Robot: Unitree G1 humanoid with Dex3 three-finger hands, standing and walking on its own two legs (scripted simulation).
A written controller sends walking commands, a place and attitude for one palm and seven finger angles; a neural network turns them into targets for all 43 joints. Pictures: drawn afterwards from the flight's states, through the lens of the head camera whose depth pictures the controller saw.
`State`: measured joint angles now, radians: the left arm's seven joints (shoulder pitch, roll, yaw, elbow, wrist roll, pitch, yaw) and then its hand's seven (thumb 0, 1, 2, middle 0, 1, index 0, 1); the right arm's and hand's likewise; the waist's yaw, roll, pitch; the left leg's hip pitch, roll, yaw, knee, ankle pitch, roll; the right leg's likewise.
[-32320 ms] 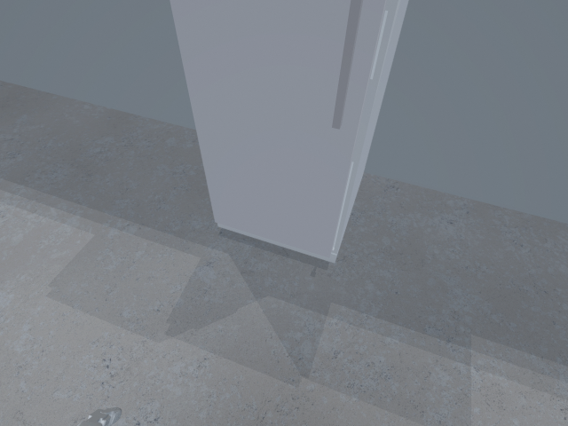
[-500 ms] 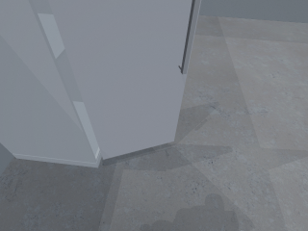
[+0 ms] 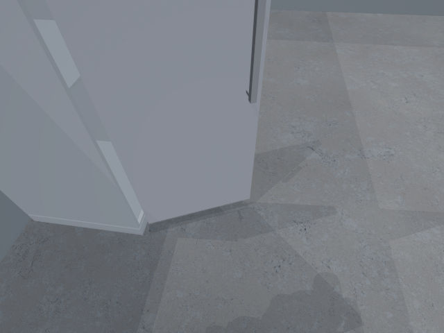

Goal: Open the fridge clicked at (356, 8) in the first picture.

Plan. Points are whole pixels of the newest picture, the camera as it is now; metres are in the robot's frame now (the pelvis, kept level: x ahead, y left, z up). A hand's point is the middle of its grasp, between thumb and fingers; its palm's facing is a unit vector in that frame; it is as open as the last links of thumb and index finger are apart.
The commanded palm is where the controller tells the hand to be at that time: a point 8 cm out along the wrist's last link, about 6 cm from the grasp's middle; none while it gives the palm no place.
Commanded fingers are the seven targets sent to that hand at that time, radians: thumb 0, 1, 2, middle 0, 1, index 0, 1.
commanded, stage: relax the arm and regain balance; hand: right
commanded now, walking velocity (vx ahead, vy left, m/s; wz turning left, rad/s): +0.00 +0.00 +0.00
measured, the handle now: (254, 48) +0.80 -0.03 +0.13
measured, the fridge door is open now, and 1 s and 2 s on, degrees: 66 66 66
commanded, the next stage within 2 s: step back with the hand held close in 0.20 s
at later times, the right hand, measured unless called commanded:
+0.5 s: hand out of the picture +0.22 -0.26 +0.19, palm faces +0.43 +0.78 -0.45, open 11.1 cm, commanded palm +0.11 -0.28 +0.18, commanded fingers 0.00 -0.90 -0.90 0.20 0.30 0.20 0.30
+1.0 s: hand (418, 292) +0.17 -0.21 +0.14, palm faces +0.21 +0.88 -0.41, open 7.4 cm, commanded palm +0.11 -0.28 +0.18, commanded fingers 0.00 -0.90 -0.90 0.20 0.30 0.20 0.30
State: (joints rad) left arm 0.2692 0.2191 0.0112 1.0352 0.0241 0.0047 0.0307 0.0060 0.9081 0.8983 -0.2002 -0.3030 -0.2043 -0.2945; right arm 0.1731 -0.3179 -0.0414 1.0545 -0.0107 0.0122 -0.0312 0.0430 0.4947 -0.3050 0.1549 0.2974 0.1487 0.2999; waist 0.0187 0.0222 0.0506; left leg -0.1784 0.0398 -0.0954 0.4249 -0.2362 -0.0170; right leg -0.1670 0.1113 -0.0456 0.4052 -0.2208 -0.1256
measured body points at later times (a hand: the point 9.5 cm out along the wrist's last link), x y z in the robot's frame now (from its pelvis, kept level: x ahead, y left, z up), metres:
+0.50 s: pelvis +0.00 +0.01 +0.00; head +0.06 -0.06 +0.44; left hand +0.16 +0.23 -0.10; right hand +0.19 -0.30 +0.22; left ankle -0.01 +0.17 -0.73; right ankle +0.00 -0.04 -0.74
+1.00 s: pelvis -0.04 +0.00 -0.01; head +0.02 -0.04 +0.43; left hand +0.07 +0.28 -0.10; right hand +0.15 -0.26 +0.16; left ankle -0.02 +0.11 -0.74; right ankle -0.02 -0.16 -0.74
